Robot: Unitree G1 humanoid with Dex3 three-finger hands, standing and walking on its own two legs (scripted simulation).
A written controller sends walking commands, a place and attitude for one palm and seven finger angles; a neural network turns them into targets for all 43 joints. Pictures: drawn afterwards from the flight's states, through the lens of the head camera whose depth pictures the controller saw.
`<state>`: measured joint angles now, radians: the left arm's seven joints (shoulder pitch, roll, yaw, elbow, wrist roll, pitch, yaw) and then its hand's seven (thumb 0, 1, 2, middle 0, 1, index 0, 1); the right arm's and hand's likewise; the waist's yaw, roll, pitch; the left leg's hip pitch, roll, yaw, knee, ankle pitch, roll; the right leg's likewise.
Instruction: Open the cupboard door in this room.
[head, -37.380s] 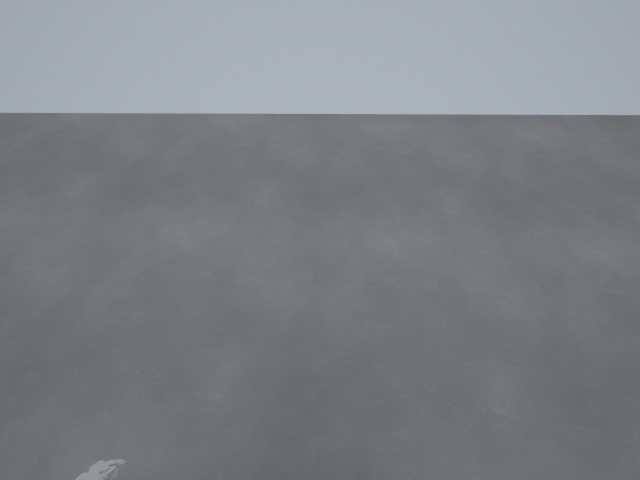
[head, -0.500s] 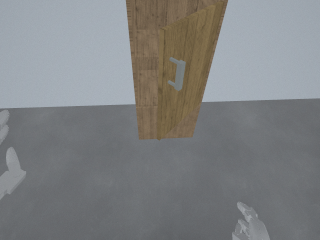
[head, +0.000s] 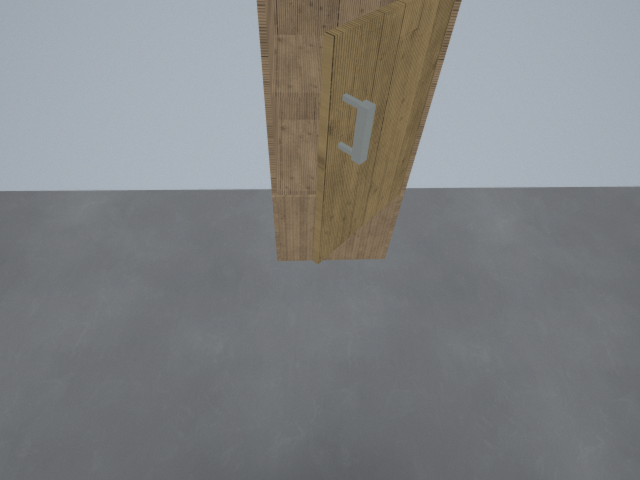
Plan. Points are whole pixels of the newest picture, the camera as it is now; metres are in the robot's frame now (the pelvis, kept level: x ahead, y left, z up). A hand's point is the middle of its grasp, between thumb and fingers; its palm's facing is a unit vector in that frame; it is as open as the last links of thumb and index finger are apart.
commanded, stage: let the arm hang, fingers relaxed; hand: left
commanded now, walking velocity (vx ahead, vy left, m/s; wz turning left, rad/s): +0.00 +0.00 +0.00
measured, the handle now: (353, 129) +0.69 -0.02 +0.04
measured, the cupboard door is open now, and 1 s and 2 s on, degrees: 44 44 44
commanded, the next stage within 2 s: look to check the result in 0.66 s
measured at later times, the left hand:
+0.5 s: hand out of the picture +0.03 +0.18 -0.17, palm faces +0.01 -0.97 -0.22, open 7.3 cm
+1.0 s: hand out of the picture +0.05 +0.20 -0.16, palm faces +0.00 -0.96 -0.27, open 7.3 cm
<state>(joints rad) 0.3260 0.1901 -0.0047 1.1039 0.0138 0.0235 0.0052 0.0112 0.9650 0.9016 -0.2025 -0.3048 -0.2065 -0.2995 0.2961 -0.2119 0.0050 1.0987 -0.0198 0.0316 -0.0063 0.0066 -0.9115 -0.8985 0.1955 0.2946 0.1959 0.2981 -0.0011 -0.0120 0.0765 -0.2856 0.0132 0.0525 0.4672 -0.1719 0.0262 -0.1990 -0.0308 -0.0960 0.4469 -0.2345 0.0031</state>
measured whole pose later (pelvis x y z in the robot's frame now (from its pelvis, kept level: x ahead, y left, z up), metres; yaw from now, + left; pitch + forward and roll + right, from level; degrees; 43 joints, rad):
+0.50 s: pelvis +0.01 -0.01 +0.00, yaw +0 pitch -2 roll +0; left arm 0.22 0.17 0.01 1.13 0.02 -0.01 0.02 0.00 0.91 0.90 -0.19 -0.30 -0.20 -0.30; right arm 0.24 -0.18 -0.01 1.13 -0.02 0.01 -0.01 0.01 -0.92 -0.90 0.20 0.29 0.20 0.30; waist -0.01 0.02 0.04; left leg -0.23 0.01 0.06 0.42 -0.16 0.02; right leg -0.17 -0.04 -0.09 0.44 -0.24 0.00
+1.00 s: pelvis +0.03 -0.02 +0.01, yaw +0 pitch -1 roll +0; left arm 0.19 0.23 0.02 1.15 0.01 -0.01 0.02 0.00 0.91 0.90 -0.20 -0.30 -0.20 -0.30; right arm 0.17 -0.23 -0.01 1.14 -0.02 0.00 -0.02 0.00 -0.91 -0.90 0.20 0.29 0.20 0.30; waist 0.00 0.02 0.07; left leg -0.18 0.02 0.05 0.36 -0.16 0.00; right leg -0.11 -0.02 -0.09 0.36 -0.23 -0.01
